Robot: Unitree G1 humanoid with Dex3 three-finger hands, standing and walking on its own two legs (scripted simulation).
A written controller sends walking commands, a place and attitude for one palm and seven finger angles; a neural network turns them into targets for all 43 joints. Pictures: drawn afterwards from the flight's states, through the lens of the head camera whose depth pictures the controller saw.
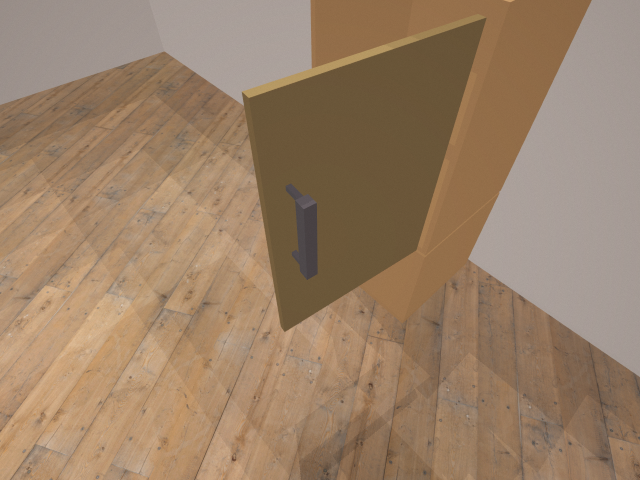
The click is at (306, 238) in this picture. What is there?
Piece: cupboard door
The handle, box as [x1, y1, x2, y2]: [286, 184, 317, 279]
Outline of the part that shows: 286,185 286,190 295,200 299,249 298,253 295,250 292,252 292,255 299,263 300,271 307,279 317,273 316,202 308,194 303,196 291,184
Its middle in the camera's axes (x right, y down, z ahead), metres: -0.03 -0.01 +0.64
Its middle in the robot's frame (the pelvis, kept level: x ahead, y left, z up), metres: +0.49 +0.07 -0.01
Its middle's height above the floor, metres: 0.77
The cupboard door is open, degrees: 83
